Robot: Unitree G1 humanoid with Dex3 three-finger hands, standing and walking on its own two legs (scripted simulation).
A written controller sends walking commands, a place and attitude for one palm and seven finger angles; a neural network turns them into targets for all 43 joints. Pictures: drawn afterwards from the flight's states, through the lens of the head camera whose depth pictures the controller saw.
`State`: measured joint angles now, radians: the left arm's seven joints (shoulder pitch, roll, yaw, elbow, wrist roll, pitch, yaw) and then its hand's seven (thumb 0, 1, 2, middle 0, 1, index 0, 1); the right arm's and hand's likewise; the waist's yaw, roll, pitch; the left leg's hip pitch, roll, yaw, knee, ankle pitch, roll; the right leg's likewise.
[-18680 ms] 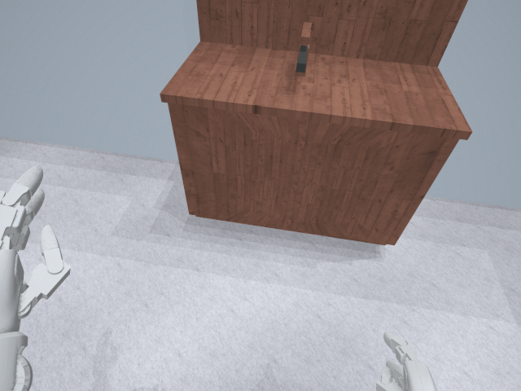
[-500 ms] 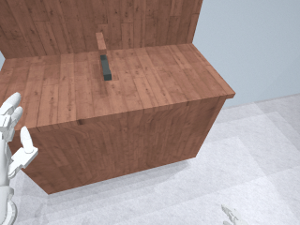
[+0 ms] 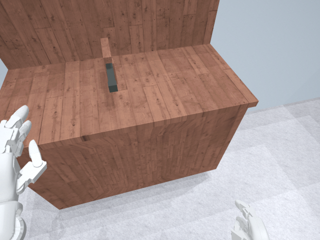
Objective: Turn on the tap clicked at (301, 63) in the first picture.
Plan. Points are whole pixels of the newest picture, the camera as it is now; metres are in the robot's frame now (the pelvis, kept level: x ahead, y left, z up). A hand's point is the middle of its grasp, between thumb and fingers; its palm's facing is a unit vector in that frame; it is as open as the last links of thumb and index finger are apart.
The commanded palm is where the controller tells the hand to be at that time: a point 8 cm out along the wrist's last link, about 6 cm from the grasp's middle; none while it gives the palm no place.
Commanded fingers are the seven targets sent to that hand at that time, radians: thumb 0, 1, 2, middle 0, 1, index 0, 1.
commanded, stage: come to a stop and stand still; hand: left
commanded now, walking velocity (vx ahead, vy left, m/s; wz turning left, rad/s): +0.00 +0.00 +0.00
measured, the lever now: (112, 86) +0.56 +0.22 +0.04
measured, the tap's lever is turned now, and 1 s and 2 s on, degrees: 0 0 0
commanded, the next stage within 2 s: look again from close up in 0.10 s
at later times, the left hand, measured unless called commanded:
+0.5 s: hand (35, 163) +0.21 +0.25 +0.16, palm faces +0.41 -0.84 -0.34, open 7.4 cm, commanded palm +0.15 +0.28 +0.18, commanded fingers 0.00 0.90 0.90 -0.20 -0.30 -0.20 -0.30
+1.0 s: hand (54, 150) +0.23 +0.23 +0.16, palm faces +0.45 -0.82 -0.35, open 7.4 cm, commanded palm +0.18 +0.26 +0.18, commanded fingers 0.00 0.90 0.90 -0.20 -0.30 -0.20 -0.30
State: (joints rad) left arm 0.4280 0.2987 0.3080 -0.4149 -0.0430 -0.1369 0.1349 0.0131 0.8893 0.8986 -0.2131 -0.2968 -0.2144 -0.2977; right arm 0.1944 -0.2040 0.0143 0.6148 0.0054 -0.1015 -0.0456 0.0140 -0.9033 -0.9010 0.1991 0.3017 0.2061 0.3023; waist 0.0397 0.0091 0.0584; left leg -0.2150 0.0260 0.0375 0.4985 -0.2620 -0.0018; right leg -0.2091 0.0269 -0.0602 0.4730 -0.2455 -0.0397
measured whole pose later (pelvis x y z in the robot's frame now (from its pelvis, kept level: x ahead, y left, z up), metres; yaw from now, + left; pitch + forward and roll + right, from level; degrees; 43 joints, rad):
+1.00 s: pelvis +0.03 -0.03 -0.01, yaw +2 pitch +0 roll -1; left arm 0.43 0.35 0.33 -0.48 -0.05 -0.15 0.15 0.01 0.89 0.90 -0.21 -0.30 -0.21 -0.30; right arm 0.25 -0.17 0.02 0.62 0.01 -0.07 -0.05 0.01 -0.90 -0.90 0.20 0.30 0.21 0.30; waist 0.02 0.01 0.01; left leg -0.34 0.05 -0.01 0.84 -0.42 0.00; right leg -0.21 0.08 -0.09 0.53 -0.33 -0.10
